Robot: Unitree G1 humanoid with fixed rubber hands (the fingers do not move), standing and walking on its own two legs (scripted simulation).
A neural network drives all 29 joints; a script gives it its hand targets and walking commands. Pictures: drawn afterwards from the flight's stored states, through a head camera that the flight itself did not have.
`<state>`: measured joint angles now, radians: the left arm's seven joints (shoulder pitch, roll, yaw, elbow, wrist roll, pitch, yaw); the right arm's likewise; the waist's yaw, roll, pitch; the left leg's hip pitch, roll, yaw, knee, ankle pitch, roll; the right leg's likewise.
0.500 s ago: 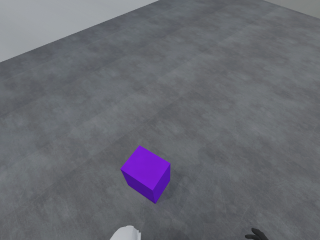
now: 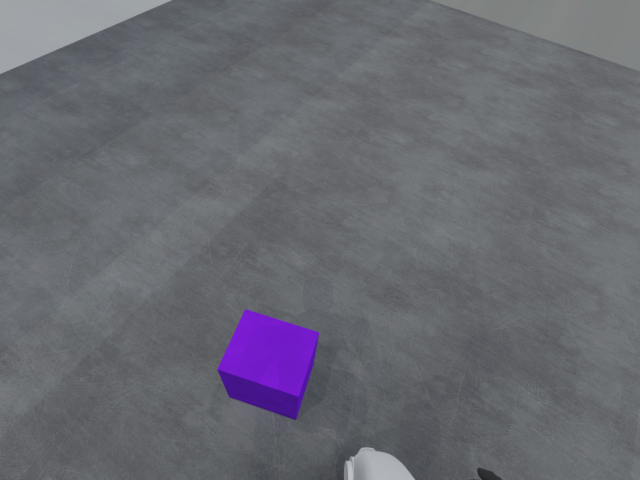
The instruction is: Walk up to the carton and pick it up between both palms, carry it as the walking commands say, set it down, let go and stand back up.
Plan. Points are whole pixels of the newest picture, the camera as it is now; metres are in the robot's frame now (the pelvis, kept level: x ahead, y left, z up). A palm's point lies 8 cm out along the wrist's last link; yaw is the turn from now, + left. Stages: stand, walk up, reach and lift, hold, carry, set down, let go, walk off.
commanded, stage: walk up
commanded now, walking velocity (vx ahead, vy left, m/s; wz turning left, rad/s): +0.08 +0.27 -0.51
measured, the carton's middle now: (271, 366) +0.46 +0.09 -0.65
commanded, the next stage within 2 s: none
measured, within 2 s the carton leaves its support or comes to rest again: neither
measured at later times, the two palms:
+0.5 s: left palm out of the picture +0.14 +0.41 -0.11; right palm out of the picture +0.13 -0.14 -0.13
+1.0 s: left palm (24, 398) +0.25 +0.40 -0.13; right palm out of the picture +0.03 -0.09 -0.11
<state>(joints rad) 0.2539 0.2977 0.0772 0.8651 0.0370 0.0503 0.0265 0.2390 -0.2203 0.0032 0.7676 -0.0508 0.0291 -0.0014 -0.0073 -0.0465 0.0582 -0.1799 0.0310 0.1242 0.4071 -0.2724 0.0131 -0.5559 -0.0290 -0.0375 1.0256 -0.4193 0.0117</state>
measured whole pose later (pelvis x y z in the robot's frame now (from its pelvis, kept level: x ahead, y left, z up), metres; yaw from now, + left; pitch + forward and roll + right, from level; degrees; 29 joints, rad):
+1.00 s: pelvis +0.06 +0.19 +0.00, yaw -18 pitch +1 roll -2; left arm 0.13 0.27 0.05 0.84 0.00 0.08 -0.03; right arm 0.26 -0.26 -0.07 0.82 -0.04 0.04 -0.02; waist -0.03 0.01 0.05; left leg -0.34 0.17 0.12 0.49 -0.16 -0.04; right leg -0.28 0.02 -0.02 0.66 -0.42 0.04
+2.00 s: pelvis +0.06 +0.22 +0.00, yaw -16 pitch -2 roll +0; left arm 0.30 0.16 0.00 1.17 0.01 -0.01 0.03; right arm 0.25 -0.15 -0.02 1.09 -0.01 -0.01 -0.03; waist 0.01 -0.01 0.03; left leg -0.14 -0.02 0.06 0.36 -0.20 0.04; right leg -0.10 -0.03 -0.01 0.34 -0.22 0.03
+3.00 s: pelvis +0.05 +0.20 -0.02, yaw -15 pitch +11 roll -1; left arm -0.04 0.20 -0.03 0.61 -0.05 0.69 0.02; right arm -0.04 -0.21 -0.03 0.60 0.06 0.68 -0.02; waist 0.01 0.00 -0.08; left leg -0.56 0.01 -0.01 0.70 -0.33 0.01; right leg -0.51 0.01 -0.03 0.66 -0.35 -0.01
